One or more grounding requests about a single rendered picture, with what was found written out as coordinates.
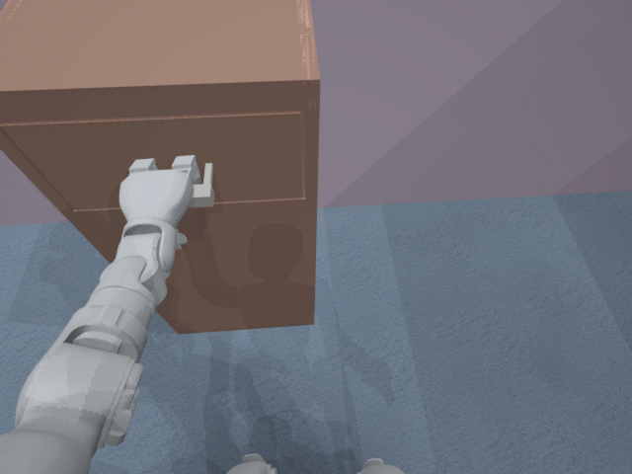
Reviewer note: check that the robot left forearm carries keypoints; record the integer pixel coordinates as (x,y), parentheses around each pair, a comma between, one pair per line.
(120,309)

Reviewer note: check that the drawer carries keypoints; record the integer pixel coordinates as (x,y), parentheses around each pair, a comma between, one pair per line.
(254,155)

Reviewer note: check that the cabinet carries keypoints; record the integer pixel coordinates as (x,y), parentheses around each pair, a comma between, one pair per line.
(248,264)

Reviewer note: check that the robot shin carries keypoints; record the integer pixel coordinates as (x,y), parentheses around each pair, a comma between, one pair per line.
(374,461)
(253,457)

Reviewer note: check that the robot right shin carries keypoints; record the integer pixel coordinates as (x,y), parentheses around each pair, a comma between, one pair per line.
(374,461)

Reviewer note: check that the robot left hand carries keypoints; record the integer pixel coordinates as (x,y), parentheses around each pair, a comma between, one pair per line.
(161,194)

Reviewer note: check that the robot left shin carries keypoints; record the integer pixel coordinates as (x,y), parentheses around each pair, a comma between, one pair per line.
(253,457)

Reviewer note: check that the left robot upper arm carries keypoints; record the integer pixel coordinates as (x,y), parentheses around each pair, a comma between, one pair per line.
(83,399)

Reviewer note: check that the handle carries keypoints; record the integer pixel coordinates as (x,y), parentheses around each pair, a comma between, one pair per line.
(203,195)

